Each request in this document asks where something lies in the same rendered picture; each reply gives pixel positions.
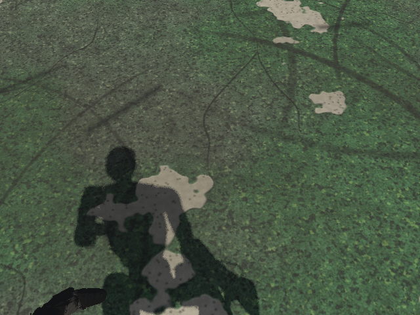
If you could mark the left robot hand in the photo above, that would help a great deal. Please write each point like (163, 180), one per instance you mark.
(69, 301)

